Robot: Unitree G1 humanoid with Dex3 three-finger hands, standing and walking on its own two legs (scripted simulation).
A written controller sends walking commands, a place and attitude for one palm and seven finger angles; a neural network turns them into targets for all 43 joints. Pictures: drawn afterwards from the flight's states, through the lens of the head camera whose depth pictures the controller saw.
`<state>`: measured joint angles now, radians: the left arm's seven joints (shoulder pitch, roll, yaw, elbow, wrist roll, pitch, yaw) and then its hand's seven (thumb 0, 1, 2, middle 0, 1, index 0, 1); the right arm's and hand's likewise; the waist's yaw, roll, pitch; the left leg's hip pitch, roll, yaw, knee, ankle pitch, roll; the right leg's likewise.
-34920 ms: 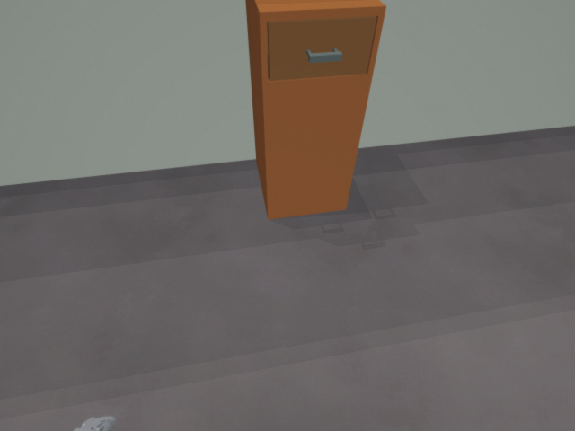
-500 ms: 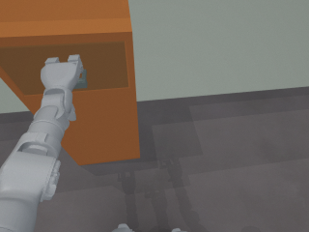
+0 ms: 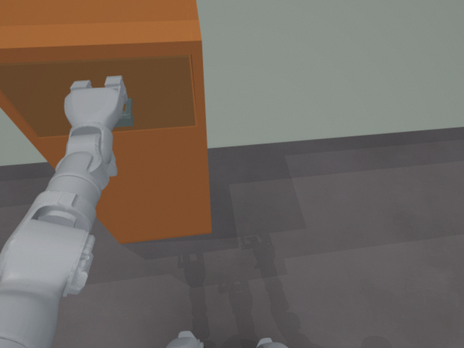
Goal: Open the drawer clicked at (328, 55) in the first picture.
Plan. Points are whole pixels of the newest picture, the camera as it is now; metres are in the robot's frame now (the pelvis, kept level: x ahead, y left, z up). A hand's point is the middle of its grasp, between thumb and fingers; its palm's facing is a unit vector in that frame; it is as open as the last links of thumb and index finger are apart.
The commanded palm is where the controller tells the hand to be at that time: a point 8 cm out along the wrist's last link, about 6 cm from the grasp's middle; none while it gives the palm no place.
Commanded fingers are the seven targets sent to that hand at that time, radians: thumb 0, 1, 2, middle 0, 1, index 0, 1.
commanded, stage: lift the hand off the handle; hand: left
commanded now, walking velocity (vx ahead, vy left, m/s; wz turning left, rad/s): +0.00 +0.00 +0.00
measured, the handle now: (105, 112) +0.55 +0.23 +0.06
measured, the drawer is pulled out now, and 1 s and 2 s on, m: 0.00 0.00 0.00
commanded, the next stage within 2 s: draw the hand back to the body in 1.52 s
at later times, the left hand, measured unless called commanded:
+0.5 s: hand (105, 124) +0.50 +0.21 +0.07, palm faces -0.05 +0.01 -1.00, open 13.7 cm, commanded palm +0.50 +0.20 +0.13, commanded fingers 0.00 -0.50 0.30 -0.30 -1.20 -0.30 -1.20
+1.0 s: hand (99, 105) +0.51 +0.21 +0.11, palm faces -0.02 -0.04 -1.00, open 13.3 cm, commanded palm +0.50 +0.21 +0.20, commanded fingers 0.00 -0.50 0.30 -0.30 -1.20 -0.30 -1.20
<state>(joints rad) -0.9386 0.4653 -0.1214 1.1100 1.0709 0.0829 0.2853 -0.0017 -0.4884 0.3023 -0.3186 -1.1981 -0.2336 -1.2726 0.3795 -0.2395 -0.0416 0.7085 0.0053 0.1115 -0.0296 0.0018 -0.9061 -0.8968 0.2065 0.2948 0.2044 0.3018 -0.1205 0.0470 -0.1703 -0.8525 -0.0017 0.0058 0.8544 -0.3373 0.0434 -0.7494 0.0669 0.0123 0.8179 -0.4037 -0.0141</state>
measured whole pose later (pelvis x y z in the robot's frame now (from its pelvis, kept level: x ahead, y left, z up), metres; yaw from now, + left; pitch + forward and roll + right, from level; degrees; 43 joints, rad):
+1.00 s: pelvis +0.02 +0.00 +0.02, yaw +1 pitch +15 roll -2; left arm -0.89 0.48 -0.11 0.97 1.03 0.05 0.15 0.00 -0.49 0.30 -0.42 -1.22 -0.43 -1.23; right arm 0.35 -0.25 -0.04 0.73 0.02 0.05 -0.06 0.00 -0.91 -0.90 0.21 0.29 0.20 0.30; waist -0.11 0.06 -0.13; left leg -0.66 -0.01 0.01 0.70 -0.30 0.04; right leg -0.55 0.05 0.02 0.66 -0.36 -0.01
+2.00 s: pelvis +0.04 -0.01 +0.04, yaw +1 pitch +6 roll +0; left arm -0.49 0.54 -0.09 0.35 0.91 0.15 -0.06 0.00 -0.49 0.30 -0.32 -1.20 -0.32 -1.21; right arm 0.20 -0.27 -0.02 0.67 0.07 0.15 -0.04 0.01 -0.91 -0.90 0.20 0.29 0.20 0.30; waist 0.01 0.08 -0.11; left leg -0.37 -0.02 0.02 0.54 -0.27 0.03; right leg -0.28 0.04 0.04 0.53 -0.34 -0.03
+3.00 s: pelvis +0.02 -0.03 +0.05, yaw +1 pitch -4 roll -1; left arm 0.54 0.34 0.31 -0.52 -0.10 -0.13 0.07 0.00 0.56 0.76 -0.23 -0.51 -0.23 -0.52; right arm 0.18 -0.23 -0.01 0.63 0.01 -0.12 -0.08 0.01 -0.91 -0.90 0.20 0.29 0.20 0.30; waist 0.07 0.07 0.00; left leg -0.15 0.01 -0.01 0.43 -0.21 0.00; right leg -0.04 0.07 0.02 0.37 -0.26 -0.05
